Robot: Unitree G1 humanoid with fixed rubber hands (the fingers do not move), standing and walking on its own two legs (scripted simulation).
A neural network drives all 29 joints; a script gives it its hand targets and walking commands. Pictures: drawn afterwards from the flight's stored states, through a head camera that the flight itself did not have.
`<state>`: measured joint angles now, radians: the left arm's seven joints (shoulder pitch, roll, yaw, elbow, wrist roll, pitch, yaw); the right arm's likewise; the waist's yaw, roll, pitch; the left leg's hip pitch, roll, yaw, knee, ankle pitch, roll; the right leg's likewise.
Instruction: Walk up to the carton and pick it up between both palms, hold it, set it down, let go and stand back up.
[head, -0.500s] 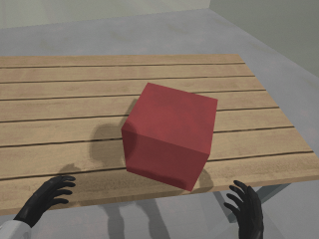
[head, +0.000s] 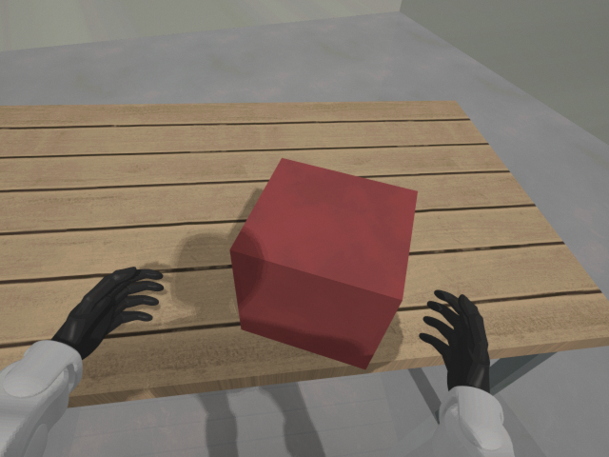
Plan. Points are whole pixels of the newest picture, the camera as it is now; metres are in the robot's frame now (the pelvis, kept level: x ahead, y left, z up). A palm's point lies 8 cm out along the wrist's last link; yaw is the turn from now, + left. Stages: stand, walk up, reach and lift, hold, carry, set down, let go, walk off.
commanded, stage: reach and lift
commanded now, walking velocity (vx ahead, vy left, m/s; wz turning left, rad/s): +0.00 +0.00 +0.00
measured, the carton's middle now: (324, 264) +0.38 -0.03 +0.04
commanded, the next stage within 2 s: none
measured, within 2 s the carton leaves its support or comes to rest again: neither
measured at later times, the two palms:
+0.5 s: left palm (93, 267) +0.31 +0.24 +0.12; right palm (457, 310) +0.27 -0.17 +0.10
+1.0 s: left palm (104, 191) +0.38 +0.24 +0.17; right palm (464, 247) +0.33 -0.18 +0.14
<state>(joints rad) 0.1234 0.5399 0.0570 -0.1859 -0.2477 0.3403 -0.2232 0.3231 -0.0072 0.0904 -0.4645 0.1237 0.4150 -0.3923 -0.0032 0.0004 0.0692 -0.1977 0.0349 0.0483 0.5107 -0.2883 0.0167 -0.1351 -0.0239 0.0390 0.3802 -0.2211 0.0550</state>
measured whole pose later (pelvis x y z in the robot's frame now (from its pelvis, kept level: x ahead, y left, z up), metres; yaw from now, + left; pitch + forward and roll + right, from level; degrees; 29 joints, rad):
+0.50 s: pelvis +0.00 +0.00 +0.00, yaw +0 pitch -1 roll -2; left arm -0.19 0.54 0.06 -0.07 -0.25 0.51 -0.23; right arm -0.02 -0.06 0.01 -0.28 0.18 0.51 -0.41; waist 0.00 0.00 0.07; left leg -0.20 0.03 0.05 0.50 -0.28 0.02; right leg -0.13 -0.03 0.04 0.37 -0.21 0.07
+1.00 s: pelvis -0.01 +0.00 +0.00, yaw +0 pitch -2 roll -2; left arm -0.63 0.54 0.06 0.34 -0.25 0.52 -0.22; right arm -0.47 -0.07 -0.11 0.13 0.18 0.51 -0.40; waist -0.05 -0.02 0.07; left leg -0.20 0.03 0.05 0.50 -0.26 0.03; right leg -0.13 -0.03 0.04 0.36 -0.19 0.07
